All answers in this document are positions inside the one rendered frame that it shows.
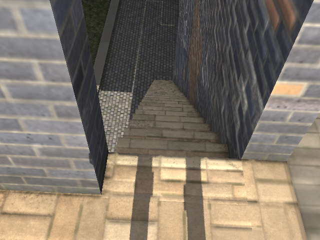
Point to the stairs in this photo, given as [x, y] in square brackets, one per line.
[166, 123]

